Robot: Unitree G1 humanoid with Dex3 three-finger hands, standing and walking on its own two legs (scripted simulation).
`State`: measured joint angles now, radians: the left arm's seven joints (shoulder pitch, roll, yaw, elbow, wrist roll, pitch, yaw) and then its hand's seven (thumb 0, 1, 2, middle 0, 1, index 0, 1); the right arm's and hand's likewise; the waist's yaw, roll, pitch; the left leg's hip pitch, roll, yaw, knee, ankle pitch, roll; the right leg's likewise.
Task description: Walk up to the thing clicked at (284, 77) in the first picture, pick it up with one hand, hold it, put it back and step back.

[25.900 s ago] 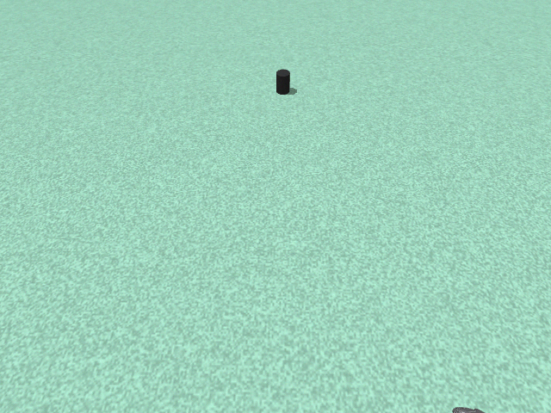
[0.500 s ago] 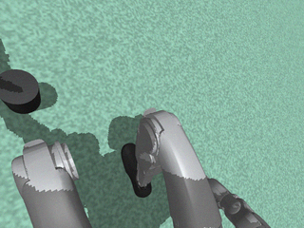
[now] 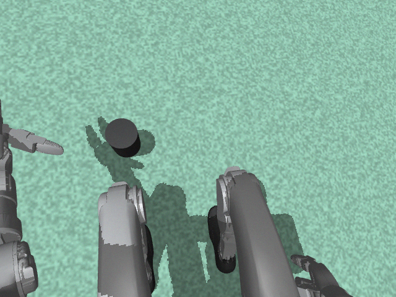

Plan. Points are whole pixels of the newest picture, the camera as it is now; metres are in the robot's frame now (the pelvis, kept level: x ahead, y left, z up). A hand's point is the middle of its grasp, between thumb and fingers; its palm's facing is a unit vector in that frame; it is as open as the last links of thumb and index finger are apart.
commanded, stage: home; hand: left
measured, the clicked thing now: (124, 139) +0.47 +0.16 -0.35
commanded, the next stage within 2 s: none
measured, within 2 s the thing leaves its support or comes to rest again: neither
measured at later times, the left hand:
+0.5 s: hand out of the picture +0.32 +0.24 +0.11, palm faces +0.18 -0.92 -0.35, open 16.9 cm
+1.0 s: hand out of the picture +0.22 +0.19 +0.25, palm faces +0.23 -0.93 -0.28, open 17.0 cm
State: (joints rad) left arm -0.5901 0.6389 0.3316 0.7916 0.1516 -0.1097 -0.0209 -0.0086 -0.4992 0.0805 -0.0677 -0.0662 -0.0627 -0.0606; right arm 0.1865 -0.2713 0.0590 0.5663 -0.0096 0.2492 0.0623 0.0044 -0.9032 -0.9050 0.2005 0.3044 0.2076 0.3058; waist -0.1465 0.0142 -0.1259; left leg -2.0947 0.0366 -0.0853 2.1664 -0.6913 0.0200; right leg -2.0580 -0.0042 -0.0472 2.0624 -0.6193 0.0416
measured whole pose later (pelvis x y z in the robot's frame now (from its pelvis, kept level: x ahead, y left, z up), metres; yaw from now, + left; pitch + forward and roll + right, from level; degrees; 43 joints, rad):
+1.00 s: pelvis +0.08 -0.01 +0.31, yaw +6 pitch +8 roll -2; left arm 0.48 0.21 -0.03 0.02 -0.03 0.25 0.16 0.00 -0.45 0.10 -0.07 -0.07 -0.07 -0.06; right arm 0.27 -0.21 0.03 0.46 0.04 -0.06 -0.18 0.01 -0.90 -0.90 0.20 0.30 0.21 0.31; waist -0.02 0.04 -0.14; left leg -0.64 0.03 -0.03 0.97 -0.47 -0.01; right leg -0.62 -0.02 -0.04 0.92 -0.44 0.01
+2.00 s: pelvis +0.08 -0.01 +0.31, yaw +7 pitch +7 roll -2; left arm 0.46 0.20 -0.01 0.01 -0.02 0.27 0.14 0.00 -0.46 0.10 -0.07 -0.07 -0.06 -0.06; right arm 0.27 -0.20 0.03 0.50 0.01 -0.12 -0.17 0.01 -0.90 -0.90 0.20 0.30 0.21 0.31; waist -0.02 0.03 -0.11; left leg -0.61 0.04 -0.04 0.95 -0.47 -0.02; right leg -0.59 -0.01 -0.05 0.90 -0.43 0.01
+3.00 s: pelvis +0.08 -0.01 +0.31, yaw +6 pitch +7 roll -2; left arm 0.47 0.20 -0.01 0.00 -0.02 0.26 0.14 0.00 0.51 0.80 -0.20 -0.29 -0.20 -0.28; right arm 0.28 -0.20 0.03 0.51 0.01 -0.13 -0.17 0.01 -0.90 -0.90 0.20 0.30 0.21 0.30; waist -0.01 0.03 -0.11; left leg -0.61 0.04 -0.03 0.96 -0.48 -0.01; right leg -0.59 -0.01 -0.05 0.90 -0.44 0.01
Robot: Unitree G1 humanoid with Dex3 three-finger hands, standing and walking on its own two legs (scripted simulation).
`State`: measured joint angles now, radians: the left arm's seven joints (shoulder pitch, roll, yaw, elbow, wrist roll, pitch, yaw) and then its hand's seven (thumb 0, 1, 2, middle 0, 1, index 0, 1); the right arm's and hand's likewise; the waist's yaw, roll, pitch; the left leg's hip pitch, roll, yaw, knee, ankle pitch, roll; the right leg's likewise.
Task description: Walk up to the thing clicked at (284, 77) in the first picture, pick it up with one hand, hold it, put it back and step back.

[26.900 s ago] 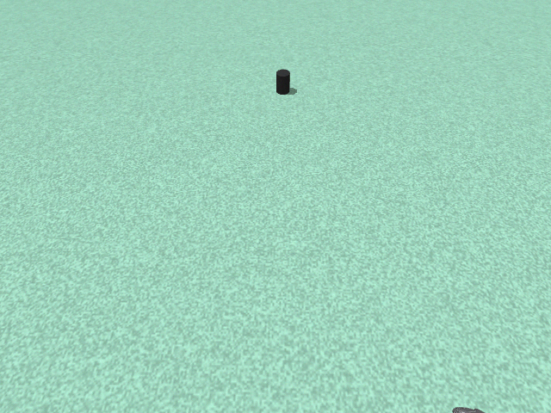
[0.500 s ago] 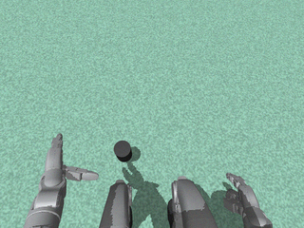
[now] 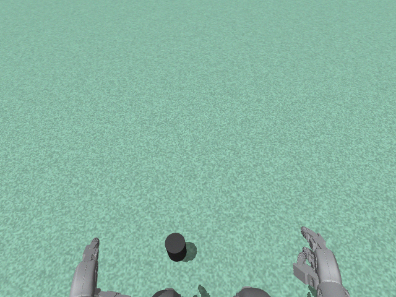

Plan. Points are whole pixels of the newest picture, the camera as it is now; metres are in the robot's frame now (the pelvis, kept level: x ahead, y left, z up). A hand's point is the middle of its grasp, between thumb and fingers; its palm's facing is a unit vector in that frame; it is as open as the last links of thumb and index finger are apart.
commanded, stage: home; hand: left
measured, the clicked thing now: (176, 247) +0.41 +0.12 -0.66
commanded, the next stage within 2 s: stand in 1.48 s
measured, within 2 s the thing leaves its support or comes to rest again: neither
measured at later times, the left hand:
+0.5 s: hand (120, 274) +0.18 +0.18 -0.06, palm faces +0.11 -0.95 -0.28, open 17.0 cm
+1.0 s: hand (118, 281) +0.16 +0.18 -0.05, palm faces +0.12 -0.95 -0.27, open 17.0 cm
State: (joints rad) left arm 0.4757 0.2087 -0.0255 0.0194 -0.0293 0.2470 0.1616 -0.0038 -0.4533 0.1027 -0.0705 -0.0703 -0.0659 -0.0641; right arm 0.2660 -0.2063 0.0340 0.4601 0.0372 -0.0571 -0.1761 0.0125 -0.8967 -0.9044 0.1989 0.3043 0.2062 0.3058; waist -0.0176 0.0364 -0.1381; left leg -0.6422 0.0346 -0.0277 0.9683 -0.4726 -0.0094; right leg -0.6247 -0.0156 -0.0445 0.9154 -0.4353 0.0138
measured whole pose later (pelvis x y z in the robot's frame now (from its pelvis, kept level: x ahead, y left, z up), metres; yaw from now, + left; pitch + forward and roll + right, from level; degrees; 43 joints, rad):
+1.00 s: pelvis +0.00 +0.00 +0.00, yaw +0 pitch +7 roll -2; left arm 0.46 0.20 -0.01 0.01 -0.02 0.27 0.14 0.00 -0.46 0.10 -0.07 -0.07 -0.06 -0.06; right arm 0.27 -0.20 0.03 0.50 0.01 -0.12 -0.17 0.01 -0.90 -0.90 0.20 0.30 0.21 0.31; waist -0.02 0.03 -0.11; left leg -0.61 0.04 -0.04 0.95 -0.47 -0.02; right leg -0.59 -0.01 -0.05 0.90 -0.43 0.01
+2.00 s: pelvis +0.00 +0.00 +0.00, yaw +0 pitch +7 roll -2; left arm 0.47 0.20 -0.01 0.00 -0.02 0.26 0.14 0.00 0.51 0.80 -0.20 -0.29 -0.20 -0.28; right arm 0.28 -0.20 0.03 0.51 0.01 -0.13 -0.17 0.01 -0.90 -0.90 0.20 0.30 0.21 0.30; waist -0.01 0.03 -0.11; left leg -0.61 0.04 -0.03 0.96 -0.48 -0.01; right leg -0.59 -0.01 -0.05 0.90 -0.44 0.01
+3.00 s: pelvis -0.01 +0.00 +0.06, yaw +2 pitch -4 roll +0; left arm 0.13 0.32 0.01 1.16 0.02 -0.01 0.02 0.01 0.90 0.90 -0.21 -0.30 -0.20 -0.30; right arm 0.14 -0.32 -0.01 1.13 -0.02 0.01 0.00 0.01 -0.90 -0.90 0.20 0.30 0.21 0.30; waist 0.02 0.02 0.06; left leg -0.12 0.00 -0.03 0.37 -0.18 -0.01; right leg -0.12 -0.04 -0.06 0.36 -0.18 0.02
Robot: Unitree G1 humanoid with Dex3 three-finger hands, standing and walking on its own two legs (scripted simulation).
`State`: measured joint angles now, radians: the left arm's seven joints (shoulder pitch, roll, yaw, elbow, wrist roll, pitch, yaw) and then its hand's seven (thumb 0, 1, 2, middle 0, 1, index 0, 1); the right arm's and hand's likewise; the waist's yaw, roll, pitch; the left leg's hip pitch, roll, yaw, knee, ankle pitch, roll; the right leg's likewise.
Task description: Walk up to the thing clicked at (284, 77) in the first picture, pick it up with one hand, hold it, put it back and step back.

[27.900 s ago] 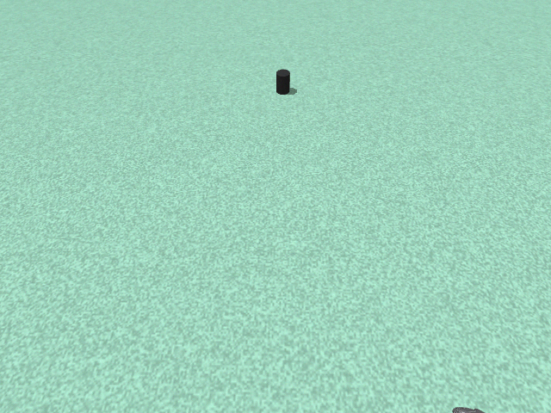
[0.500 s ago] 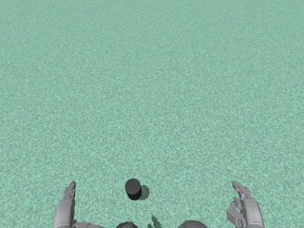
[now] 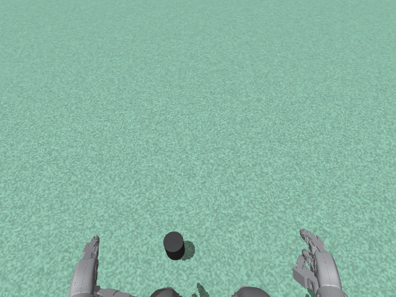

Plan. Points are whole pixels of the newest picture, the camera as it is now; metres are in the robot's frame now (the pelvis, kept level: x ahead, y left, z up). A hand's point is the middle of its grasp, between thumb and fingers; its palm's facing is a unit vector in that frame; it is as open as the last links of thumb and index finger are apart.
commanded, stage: home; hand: left
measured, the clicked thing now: (174, 246) +0.41 +0.12 -0.66
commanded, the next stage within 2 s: stand in 0.48 s
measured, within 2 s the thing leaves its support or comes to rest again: neither
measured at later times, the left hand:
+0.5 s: hand (116, 279) +0.17 +0.18 -0.06, palm faces +0.11 -0.96 -0.27, open 17.2 cm
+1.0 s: hand (116, 277) +0.17 +0.18 -0.06, palm faces +0.11 -0.96 -0.27, open 9.6 cm
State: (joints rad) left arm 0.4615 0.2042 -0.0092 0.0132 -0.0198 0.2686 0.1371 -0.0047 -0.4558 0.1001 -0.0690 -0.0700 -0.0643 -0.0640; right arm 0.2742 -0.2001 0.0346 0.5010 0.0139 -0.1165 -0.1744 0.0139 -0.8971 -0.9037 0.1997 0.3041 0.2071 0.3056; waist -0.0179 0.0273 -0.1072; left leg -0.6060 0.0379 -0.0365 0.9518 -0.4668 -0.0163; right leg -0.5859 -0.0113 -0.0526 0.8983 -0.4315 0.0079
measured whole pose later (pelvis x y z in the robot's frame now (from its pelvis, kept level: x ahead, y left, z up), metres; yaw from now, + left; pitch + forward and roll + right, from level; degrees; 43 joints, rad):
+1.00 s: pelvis +0.00 +0.00 +0.00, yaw +0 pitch +7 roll -2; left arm 0.47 0.20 -0.01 0.00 -0.02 0.26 0.14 0.00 0.51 0.80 -0.20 -0.29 -0.20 -0.28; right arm 0.28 -0.20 0.03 0.51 0.01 -0.13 -0.17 0.01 -0.90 -0.90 0.20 0.30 0.21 0.30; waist -0.01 0.03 -0.11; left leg -0.61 0.04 -0.03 0.96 -0.48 -0.01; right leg -0.59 -0.01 -0.05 0.90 -0.44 0.01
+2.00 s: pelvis -0.01 +0.00 +0.06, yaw +1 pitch -4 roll +0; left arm 0.13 0.32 0.01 1.16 0.02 -0.01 0.02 0.01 0.90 0.90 -0.21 -0.30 -0.20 -0.30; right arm 0.14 -0.32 -0.01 1.13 -0.02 0.01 0.00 0.01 -0.90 -0.90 0.20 0.30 0.21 0.30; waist 0.02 0.02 0.06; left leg -0.12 0.00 -0.03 0.37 -0.18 -0.01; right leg -0.12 -0.04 -0.06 0.36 -0.18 0.02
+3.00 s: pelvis +0.01 +0.00 +0.06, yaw +1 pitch -2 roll +0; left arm 0.12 0.33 0.01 1.15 0.01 -0.01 0.00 0.01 0.90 0.90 -0.21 -0.30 -0.20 -0.30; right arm 0.12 -0.34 0.00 1.14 -0.02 0.00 0.00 0.01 -0.90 -0.90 0.20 0.30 0.21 0.30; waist 0.01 0.01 0.06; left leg -0.11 0.01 -0.02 0.32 -0.18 -0.02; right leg -0.11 -0.03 -0.05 0.33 -0.18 0.01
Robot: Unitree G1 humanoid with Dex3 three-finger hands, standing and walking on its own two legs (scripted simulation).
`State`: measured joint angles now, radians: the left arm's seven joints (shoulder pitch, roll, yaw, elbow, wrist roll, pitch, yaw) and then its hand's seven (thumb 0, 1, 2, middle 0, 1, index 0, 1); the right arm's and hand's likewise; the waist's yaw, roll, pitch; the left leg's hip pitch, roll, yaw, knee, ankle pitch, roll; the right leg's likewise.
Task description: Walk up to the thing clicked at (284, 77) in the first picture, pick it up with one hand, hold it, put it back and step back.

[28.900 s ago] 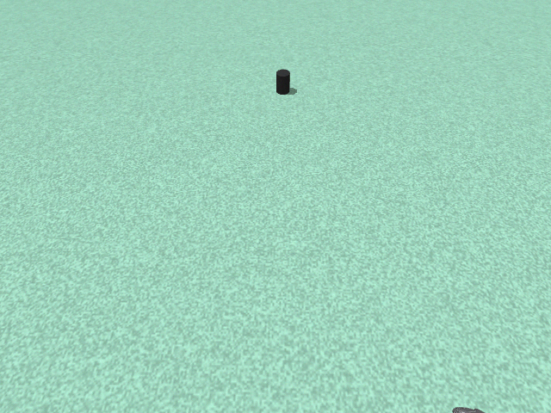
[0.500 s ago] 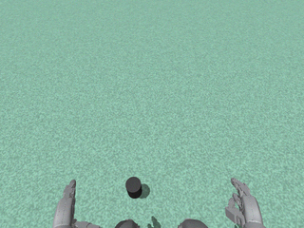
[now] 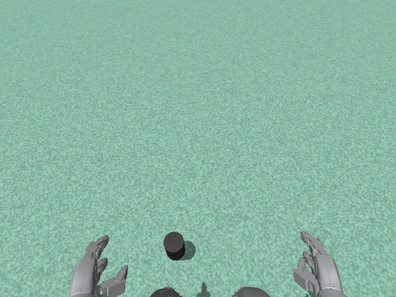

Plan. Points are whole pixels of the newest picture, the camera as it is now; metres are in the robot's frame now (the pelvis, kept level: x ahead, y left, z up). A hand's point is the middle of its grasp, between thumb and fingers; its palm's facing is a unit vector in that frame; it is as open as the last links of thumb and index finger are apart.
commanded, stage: stand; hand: left
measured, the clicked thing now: (174, 246) +0.41 +0.12 -0.66
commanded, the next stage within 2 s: none
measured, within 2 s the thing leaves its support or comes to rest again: neither
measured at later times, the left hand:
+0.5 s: hand out of the picture +0.04 +0.25 -0.11, palm faces +0.03 -0.94 -0.35, open 7.4 cm
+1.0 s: hand out of the picture +0.04 +0.25 -0.10, palm faces +0.04 -0.94 -0.35, open 7.4 cm
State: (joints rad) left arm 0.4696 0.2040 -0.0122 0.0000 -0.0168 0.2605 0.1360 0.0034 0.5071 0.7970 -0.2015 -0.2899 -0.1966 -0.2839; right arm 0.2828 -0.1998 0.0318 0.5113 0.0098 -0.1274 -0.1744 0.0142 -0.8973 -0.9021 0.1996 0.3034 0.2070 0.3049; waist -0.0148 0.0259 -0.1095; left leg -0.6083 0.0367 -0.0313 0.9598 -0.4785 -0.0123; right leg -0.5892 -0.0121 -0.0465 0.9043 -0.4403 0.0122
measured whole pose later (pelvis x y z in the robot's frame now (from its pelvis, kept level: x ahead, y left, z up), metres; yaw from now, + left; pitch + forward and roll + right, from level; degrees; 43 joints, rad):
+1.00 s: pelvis -0.01 +0.00 +0.06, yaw +2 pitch -4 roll +0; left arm 0.13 0.32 0.01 1.16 0.02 -0.01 0.02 0.01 0.90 0.90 -0.21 -0.30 -0.20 -0.30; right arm 0.14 -0.32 -0.01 1.13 -0.02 0.01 0.00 0.01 -0.90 -0.90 0.20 0.30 0.21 0.30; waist 0.02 0.02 0.06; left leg -0.12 0.00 -0.03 0.37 -0.18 -0.01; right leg -0.12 -0.04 -0.06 0.36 -0.18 0.02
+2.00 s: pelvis +0.01 -0.01 +0.06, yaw +1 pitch -2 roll +0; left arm 0.12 0.33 0.01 1.15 0.01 -0.01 0.00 0.01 0.90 0.90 -0.21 -0.30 -0.20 -0.30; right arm 0.12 -0.34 0.00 1.14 -0.02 0.00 0.00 0.01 -0.90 -0.90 0.20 0.30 0.21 0.30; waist 0.01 0.01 0.06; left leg -0.11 0.01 -0.02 0.32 -0.18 -0.02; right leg -0.11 -0.03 -0.05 0.33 -0.18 0.01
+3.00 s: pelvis -0.15 +0.03 +0.04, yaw -1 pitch -1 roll +1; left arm 0.16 0.34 0.07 0.83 0.03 0.04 0.02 0.01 0.90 0.90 -0.21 -0.30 -0.21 -0.30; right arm 0.15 -0.40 -0.04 0.87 0.01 0.04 -0.02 0.01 -0.90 -0.90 0.20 0.30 0.21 0.30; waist 0.02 0.01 0.16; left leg -0.42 -0.11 -0.11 1.05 -0.52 -0.01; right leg -0.31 -0.01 0.04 0.62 -0.30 -0.01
